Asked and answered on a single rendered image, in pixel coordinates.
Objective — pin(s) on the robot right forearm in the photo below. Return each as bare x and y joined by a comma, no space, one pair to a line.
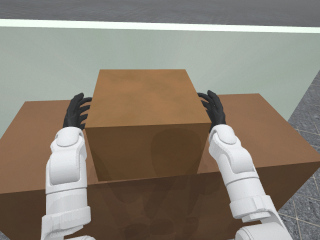
248,199

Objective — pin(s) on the robot right hand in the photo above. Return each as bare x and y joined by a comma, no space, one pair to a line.
214,108

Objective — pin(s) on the robot left forearm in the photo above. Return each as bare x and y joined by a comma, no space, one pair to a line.
67,209

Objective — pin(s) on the right robot upper arm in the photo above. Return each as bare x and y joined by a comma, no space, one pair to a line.
264,231

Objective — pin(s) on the carton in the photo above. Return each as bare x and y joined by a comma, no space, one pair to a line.
145,123

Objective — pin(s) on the pedestal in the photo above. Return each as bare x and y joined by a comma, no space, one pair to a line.
181,207

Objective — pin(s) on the robot left hand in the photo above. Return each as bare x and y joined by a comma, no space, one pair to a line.
73,117

